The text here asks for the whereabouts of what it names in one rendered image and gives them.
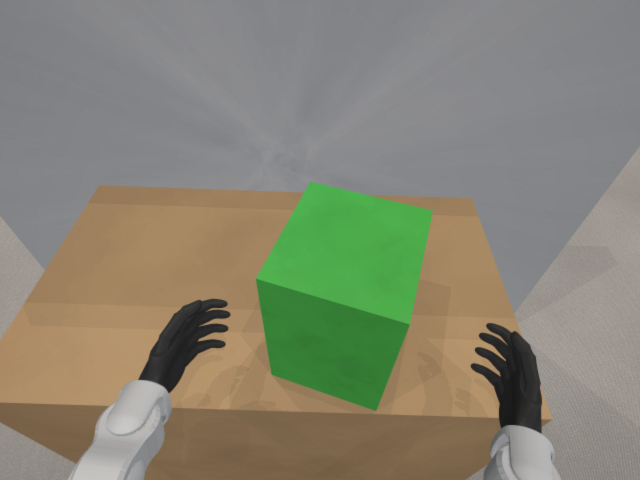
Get robot right hand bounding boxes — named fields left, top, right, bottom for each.
left=471, top=323, right=542, bottom=434

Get left robot forearm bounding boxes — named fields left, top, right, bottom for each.
left=67, top=380, right=172, bottom=480

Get robot left hand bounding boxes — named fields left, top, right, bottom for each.
left=138, top=299, right=230, bottom=393

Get right robot forearm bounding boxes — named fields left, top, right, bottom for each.
left=483, top=425, right=561, bottom=480

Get pedestal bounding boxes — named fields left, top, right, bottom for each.
left=0, top=185, right=553, bottom=480

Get carton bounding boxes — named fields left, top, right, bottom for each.
left=256, top=182, right=433, bottom=411

